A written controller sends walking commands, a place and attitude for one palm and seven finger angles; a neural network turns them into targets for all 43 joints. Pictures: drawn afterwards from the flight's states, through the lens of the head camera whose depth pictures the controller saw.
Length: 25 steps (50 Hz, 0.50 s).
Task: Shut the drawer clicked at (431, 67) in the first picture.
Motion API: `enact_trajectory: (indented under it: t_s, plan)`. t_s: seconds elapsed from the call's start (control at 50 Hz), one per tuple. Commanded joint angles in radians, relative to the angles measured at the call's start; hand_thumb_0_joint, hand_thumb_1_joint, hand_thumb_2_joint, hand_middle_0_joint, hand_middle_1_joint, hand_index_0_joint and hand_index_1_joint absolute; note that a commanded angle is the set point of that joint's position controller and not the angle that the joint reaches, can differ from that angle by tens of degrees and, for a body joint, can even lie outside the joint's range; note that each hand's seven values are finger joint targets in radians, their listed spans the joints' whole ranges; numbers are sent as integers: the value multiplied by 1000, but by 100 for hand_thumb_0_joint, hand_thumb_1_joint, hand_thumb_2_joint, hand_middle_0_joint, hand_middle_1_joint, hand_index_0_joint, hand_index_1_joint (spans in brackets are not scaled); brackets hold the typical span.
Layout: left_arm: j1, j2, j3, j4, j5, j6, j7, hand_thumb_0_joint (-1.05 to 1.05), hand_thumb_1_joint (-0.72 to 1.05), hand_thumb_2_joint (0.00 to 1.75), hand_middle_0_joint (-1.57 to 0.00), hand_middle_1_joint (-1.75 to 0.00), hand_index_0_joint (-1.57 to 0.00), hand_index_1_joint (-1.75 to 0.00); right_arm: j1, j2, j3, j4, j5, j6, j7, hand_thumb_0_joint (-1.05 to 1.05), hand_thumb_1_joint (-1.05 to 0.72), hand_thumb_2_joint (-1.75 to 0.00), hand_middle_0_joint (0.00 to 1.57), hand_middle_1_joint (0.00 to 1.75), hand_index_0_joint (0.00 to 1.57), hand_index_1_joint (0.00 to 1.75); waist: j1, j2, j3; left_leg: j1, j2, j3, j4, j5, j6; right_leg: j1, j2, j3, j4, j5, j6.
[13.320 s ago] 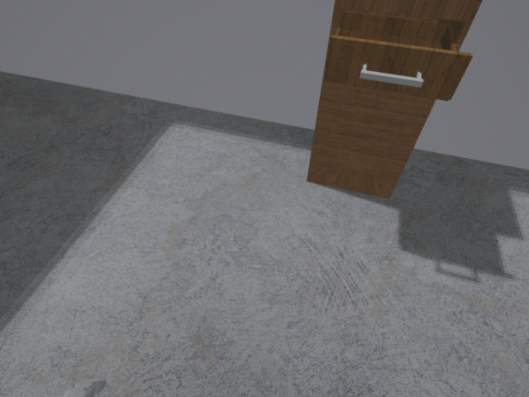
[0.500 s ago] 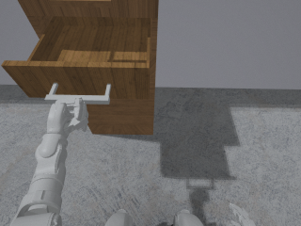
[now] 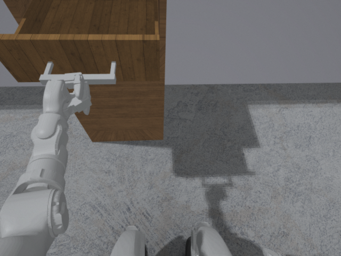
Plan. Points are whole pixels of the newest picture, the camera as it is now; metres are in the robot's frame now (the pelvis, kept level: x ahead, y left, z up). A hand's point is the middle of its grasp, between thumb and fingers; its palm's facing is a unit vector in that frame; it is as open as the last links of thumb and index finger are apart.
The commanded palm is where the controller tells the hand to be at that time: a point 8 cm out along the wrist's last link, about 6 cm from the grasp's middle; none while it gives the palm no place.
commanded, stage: push the drawer shut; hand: left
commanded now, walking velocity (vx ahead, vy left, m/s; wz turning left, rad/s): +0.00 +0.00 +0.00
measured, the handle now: (80, 72) +0.53 +0.21 +0.08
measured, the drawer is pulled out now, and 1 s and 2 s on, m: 0.18 0.06 0.00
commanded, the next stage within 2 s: none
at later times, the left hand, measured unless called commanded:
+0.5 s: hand (92, 76) +0.52 +0.18 +0.08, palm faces +0.01 -1.00 -0.03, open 3.0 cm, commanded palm +0.53 +0.23 +0.08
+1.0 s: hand (95, 59) +0.58 +0.18 +0.08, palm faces +0.01 -1.00 -0.03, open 3.2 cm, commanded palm +0.59 +0.22 +0.08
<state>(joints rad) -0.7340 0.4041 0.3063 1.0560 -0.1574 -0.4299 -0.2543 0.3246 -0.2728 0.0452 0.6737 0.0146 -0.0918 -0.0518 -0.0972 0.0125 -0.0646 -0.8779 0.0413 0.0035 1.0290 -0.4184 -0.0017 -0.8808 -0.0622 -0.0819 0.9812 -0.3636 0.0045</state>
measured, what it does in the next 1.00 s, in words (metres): stands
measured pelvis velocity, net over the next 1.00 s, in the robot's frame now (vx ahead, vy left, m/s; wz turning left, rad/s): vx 0.02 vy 0.00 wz -0.03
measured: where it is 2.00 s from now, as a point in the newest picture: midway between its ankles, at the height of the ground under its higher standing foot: outside the picture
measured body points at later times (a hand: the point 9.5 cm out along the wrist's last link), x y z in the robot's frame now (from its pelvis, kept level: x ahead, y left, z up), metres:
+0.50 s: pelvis +0.01 +0.00 -0.01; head +0.14 +0.02 +0.43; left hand +0.52 +0.24 +0.08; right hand +0.03 -0.26 -0.12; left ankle +0.04 +0.12 -0.67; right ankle +0.06 -0.13 -0.67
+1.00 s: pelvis +0.02 +0.00 -0.01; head +0.18 +0.02 +0.41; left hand +0.57 +0.24 +0.09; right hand -0.01 -0.26 -0.11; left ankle +0.04 +0.12 -0.67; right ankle +0.06 -0.13 -0.67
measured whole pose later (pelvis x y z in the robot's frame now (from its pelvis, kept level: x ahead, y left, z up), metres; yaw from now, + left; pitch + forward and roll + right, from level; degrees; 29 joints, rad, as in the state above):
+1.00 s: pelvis +0.02 +0.00 -0.01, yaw -2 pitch +24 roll -3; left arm -1.11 0.63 0.42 1.32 -0.02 -0.36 -0.22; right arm 0.40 -0.28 0.07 0.66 -0.05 0.00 -0.01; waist -0.23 0.04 -0.07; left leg -1.04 0.07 -0.02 1.08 -0.46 0.00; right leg -1.02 -0.03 -0.09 0.98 -0.37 0.01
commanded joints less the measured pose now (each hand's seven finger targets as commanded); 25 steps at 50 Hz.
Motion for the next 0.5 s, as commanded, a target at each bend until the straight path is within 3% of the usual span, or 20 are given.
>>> enact_trajectory:
  t_s: [0.0,0.04,0.1,0.12,0.16,0.22,0.28,0.32,0.36,0.42,0.46,0.48]
  plan:
    - [-636,229,31,-232,-2,-62,28,0,90,90,-140,-160,-140,-160,90,-167,-62,-86,-7,-28,-8,0,-90,-90,20,30,20,30,-75,82,-428,209,-34,-50,-180,-44,22,138,73,57,-148,-47,-18]
    - [-634,245,53,-201,1,-58,34,0,90,90,-140,-160,-140,-160,101,-169,-63,-84,-13,-25,-4,0,-90,-90,20,30,20,30,-72,74,-423,198,-34,-49,-176,-39,21,137,75,56,-149,-45,-18]
    - [-672,235,36,-179,9,-53,34,0,90,90,-140,-160,-140,-160,111,-171,-61,-82,-15,-19,-1,0,-90,-90,20,30,20,30,-92,76,-407,178,-33,-46,-169,-50,24,117,76,60,-150,-51,-16]
    - [-690,274,61,-184,15,-57,38,0,90,90,-140,-160,-140,-160,119,-175,-63,-78,-17,-18,-1,0,-90,-90,20,30,20,30,-86,88,-420,185,-29,-53,-170,-45,22,113,75,55,-142,-47,-19]
    - [-692,295,77,-171,23,-55,42,0,90,90,-140,-160,-140,-160,130,-179,-64,-80,-21,-13,1,0,-90,-90,20,30,20,30,-89,80,-443,191,-30,-56,-160,-22,25,115,79,54,-137,-33,-19]
    - [-738,251,33,-161,30,-48,46,0,90,90,-140,-160,-140,-160,140,-178,-63,-72,-23,-9,4,0,-90,-90,20,30,20,30,-113,110,-430,205,-26,-60,-161,-23,22,75,78,50,-137,-30,-17]
    - [-753,282,57,-154,39,-47,53,0,90,90,-140,-160,-140,-160,160,-181,-65,-68,-29,-2,7,0,-90,-90,20,30,20,30,-112,115,-476,229,-24,-62,-149,25,22,81,81,47,-131,-1,-17]
    - [-773,273,45,-133,45,-40,55,0,90,90,-140,-160,-140,-160,163,-180,-63,-65,-29,3,9,0,-90,-90,20,30,20,30,-123,121,-441,213,-24,-60,-149,13,23,66,82,48,-136,-8,-17]
    - [-785,306,61,-115,53,-37,59,0,90,90,-140,-160,-140,-160,173,-186,-61,-64,-32,9,7,0,-90,-90,20,30,20,30,-127,110,-440,203,-24,-62,-145,21,25,71,84,47,-134,-3,-19]
    - [-816,295,46,-101,60,-29,63,0,90,90,-140,-160,-140,-160,182,-184,-61,-58,-34,13,7,0,-90,-90,20,30,20,30,-146,113,-449,201,-21,-60,-136,33,27,59,82,48,-136,6,-14]
    - [-826,339,77,-87,65,-28,67,0,90,90,-140,-160,-140,-160,197,-187,-58,-59,-38,18,6,0,-90,-90,20,30,20,30,-141,113,-461,188,-22,-59,-128,56,29,80,85,50,-130,21,-16]
    - [-836,329,67,-91,68,-28,64,0,90,90,-140,-160,-140,-160,198,-184,-58,-61,-39,19,10,0,-90,-90,20,30,20,30,-145,128,-485,193,-23,-55,-121,63,29,82,84,54,-131,26,-13]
